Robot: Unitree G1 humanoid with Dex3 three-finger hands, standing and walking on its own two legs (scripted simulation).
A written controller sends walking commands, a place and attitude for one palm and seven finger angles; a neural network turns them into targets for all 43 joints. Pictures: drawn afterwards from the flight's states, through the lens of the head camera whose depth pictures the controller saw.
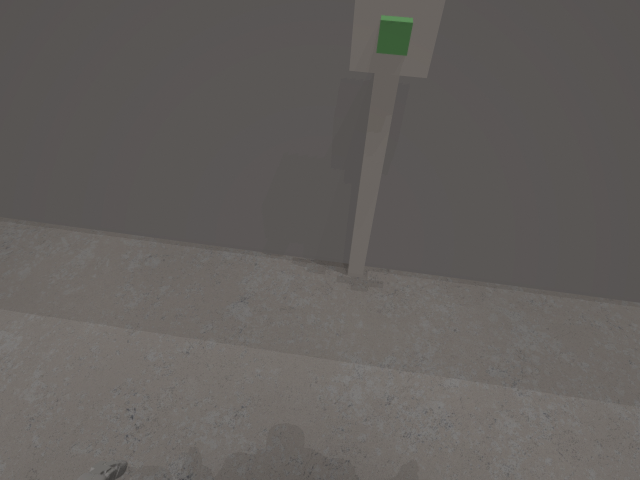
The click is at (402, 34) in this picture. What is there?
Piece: button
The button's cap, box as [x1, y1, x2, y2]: [376, 15, 412, 55]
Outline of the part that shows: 381,15 376,52 406,55 412,25 412,18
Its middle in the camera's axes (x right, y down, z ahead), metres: +0.15 -0.43 +0.82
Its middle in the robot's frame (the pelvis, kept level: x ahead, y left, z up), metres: +0.93 -0.11 +0.16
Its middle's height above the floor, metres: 0.93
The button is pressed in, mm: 0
